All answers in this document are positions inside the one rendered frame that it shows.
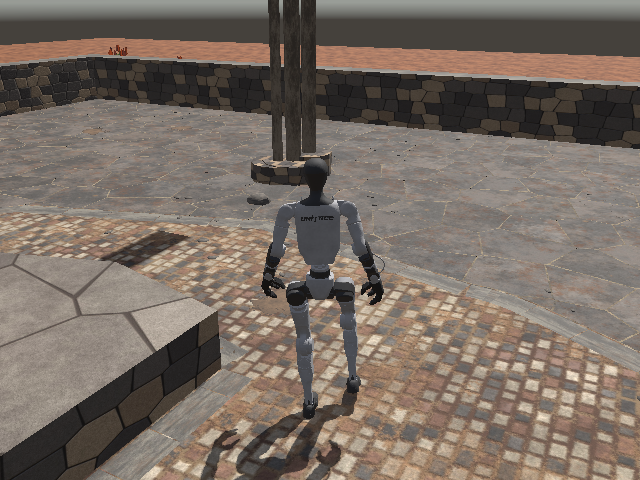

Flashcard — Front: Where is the humanoid robot head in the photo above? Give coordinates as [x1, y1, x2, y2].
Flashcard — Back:
[300, 158, 334, 206]

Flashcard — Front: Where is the right robot upper arm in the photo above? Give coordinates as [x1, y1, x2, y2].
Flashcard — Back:
[337, 200, 368, 256]

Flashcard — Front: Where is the right robot forearm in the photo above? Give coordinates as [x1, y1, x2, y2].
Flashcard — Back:
[358, 240, 381, 284]

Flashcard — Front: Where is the left robot hand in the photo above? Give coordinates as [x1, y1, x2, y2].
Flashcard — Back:
[261, 277, 285, 298]

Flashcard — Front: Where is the robot right shin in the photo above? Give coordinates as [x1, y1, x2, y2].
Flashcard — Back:
[343, 313, 358, 381]

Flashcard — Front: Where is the left robot upper arm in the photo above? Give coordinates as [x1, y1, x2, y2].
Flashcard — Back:
[270, 202, 296, 258]

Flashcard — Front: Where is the left robot forearm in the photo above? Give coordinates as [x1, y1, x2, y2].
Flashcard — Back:
[263, 242, 281, 281]

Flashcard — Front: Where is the right robot hand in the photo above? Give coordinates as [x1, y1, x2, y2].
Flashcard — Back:
[361, 279, 384, 305]

